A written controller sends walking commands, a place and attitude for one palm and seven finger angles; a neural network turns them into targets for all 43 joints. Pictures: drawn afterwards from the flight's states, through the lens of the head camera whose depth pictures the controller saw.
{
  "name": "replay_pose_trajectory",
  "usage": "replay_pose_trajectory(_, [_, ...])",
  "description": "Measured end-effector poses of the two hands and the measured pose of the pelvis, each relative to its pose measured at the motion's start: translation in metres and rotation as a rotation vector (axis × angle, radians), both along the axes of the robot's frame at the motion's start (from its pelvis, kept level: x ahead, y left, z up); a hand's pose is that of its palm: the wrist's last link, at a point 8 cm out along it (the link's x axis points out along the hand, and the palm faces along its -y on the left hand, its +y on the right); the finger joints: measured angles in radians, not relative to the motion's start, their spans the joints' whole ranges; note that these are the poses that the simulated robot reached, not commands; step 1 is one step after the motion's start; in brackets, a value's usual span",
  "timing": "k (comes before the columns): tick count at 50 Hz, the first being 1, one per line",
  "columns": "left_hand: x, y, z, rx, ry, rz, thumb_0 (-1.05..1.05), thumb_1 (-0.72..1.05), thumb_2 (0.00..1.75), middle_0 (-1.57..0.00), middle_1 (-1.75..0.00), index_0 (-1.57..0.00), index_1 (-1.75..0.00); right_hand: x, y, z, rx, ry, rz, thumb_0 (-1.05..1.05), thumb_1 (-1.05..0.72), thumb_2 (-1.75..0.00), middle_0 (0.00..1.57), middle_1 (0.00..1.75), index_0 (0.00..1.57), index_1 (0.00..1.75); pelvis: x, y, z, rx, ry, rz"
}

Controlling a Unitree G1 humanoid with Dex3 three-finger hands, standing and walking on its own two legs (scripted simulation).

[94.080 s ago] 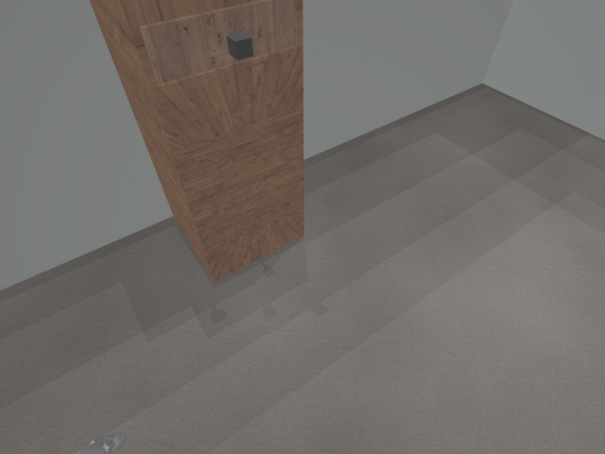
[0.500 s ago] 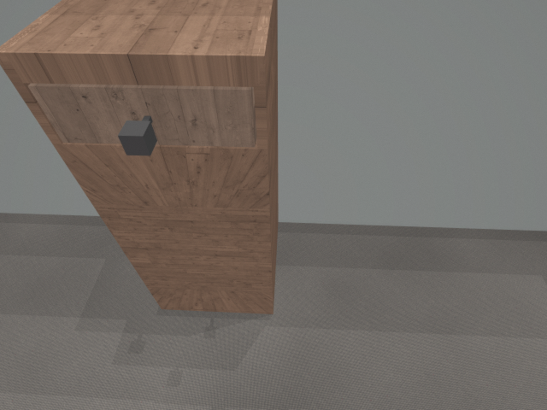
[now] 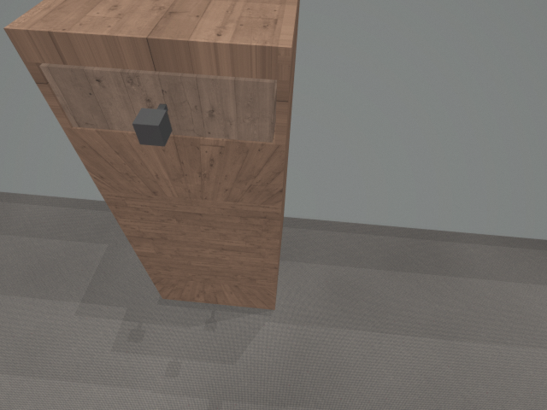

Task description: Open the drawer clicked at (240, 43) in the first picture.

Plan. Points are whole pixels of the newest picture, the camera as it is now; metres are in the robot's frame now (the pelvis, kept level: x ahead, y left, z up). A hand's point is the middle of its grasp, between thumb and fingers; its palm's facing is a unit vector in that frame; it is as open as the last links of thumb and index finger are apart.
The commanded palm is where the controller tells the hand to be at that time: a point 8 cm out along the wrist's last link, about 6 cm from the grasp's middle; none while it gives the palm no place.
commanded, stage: come to a stop and stand still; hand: left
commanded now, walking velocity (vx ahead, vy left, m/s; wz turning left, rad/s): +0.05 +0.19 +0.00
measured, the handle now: (157, 120) +0.52 +0.25 +0.12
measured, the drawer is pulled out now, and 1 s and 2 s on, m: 0.00 0.00 0.00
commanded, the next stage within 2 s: look again from close up in 1.74 s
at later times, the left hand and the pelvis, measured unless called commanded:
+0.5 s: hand out of the picture +0.08 +0.18 -0.16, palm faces -0.01 -0.97 -0.23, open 7.2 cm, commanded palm none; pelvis +0.02 +0.00 +0.01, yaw -1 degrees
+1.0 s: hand out of the picture -0.02 +0.13 -0.16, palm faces +0.03 -0.99 -0.17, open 7.4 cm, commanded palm none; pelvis +0.01 -0.02 +0.01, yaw -1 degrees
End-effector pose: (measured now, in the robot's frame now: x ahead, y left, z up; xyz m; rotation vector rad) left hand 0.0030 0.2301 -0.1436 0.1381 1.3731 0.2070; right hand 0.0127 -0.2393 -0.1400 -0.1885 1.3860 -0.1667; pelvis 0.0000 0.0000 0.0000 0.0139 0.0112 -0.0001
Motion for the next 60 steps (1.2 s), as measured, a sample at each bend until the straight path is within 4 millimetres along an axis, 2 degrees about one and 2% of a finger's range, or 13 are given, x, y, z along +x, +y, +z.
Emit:
replay_pose_trajectory(5, [0.006, 0.023, 0.0, 0.017, 0.035, -0.019, 0.0, 0.9, 0.9, -0.2, -0.3, -0.2, -0.3, 0.003, 0.016, 0.003, -0.005, -0.035, -0.008, 0.0, -0.91, -0.9, 0.19, 0.3, 0.2, 0.3, 0.0, 0.015, 0.0, 0.004, 0.009, -0.027])
replay_pose_trajectory(10, [0.032, 0.032, 0.009, 0.039, -0.001, -0.057, 0.0, 0.91, 0.9, -0.2, -0.3, -0.2, -0.3, -0.004, 0.036, -0.001, 0.034, -0.019, -0.018, 0.0, -0.91, -0.9, 0.19, 0.3, 0.2, 0.3, 0.003, 0.021, 0.003, 0.01, 0.017, -0.03])
replay_pose_trajectory(13, [0.049, 0.027, 0.012, 0.038, -0.039, -0.073, 0.0, 0.91, 0.9, -0.2, -0.3, -0.2, -0.3, -0.009, 0.045, -0.005, 0.06, 0.002, -0.021, 0.0, -0.92, -0.89, 0.2, 0.3, 0.2, 0.3, 0.006, 0.02, 0.004, 0.015, 0.017, -0.022])
replay_pose_trajectory(17, [0.068, 0.013, 0.012, 0.031, -0.094, -0.091, 0.0, 0.91, 0.9, -0.19, -0.3, -0.2, -0.3, -0.016, 0.045, -0.014, 0.087, 0.032, -0.038, 0.01, -0.92, -0.89, 0.2, 0.3, 0.2, 0.3, 0.011, 0.015, 0.0, 0.022, 0.005, -0.022])
replay_pose_trajectory(25, [0.074, -0.005, 0.014, 0.011, -0.119, -0.105, -0.01, 0.93, 0.9, -0.2, -0.3, -0.2, -0.3, -0.013, 0.033, -0.006, 0.075, 0.022, -0.068, 0.01, -0.92, -0.89, 0.2, 0.3, 0.2, 0.3, 0.018, 0.002, 0.007, 0.004, -0.006, -0.021])
replay_pose_trajectory(31, [0.059, -0.01, 0.013, 0.006, -0.098, -0.082, -0.01, 0.94, 0.9, -0.2, -0.3, -0.2, -0.3, -0.014, 0.021, 0.0, 0.055, 0.027, -0.05, 0.0, -0.92, -0.89, 0.2, 0.3, 0.2, 0.3, 0.017, -0.006, 0.009, -0.001, -0.013, -0.019])
replay_pose_trajectory(37, [0.029, -0.015, 0.011, 0.0, -0.032, -0.064, 0.0, 0.94, 0.9, -0.2, -0.3, -0.2, -0.3, -0.016, 0.014, 0.001, 0.051, 0.031, -0.041, 0.0, -0.91, -0.9, 0.19, 0.3, 0.2, 0.3, 0.014, -0.012, 0.011, -0.004, -0.019, -0.017])
replay_pose_trajectory(45, [-0.013, -0.035, 0.01, -0.035, 0.059, -0.037, 0.0, 0.91, 0.9, -0.2, -0.3, -0.2, -0.3, -0.022, 0.013, 0.0, 0.066, 0.046, -0.029, 0.0, -0.91, -0.9, 0.19, 0.3, 0.2, 0.3, 0.009, -0.017, 0.011, -0.003, -0.023, -0.016])
replay_pose_trajectory(52, [-0.034, -0.051, 0.009, -0.05, 0.084, -0.027, 0.0, 0.91, 0.9, -0.2, -0.3, -0.2, -0.3, -0.028, 0.011, -0.002, 0.078, 0.057, -0.026, 0.0, -0.92, -0.89, 0.2, 0.3, 0.2, 0.3, 0.002, -0.021, 0.01, -0.014, -0.016, -0.016])
replay_pose_trajectory(56, [-0.044, -0.049, 0.006, -0.052, 0.073, -0.042, 0.0, 0.9, 0.9, -0.2, -0.3, -0.2, -0.3, -0.027, 0.006, -0.003, 0.048, 0.0, -0.043, 0.01, -0.93, -0.89, 0.2, 0.3, 0.2, 0.3, -0.012, -0.014, 0.006, -0.03, -0.028, -0.021])
replay_pose_trajectory(60, [-0.046, -0.037, 0.0, -0.059, 0.048, -0.046, 0.0, 0.9, 0.9, -0.2, -0.3, -0.2, -0.3, -0.029, 0.01, -0.002, 0.035, -0.057, -0.047, 0.01, -0.92, -0.9, 0.19, 0.3, 0.2, 0.3, -0.019, -0.006, 0.003, -0.03, -0.056, -0.017])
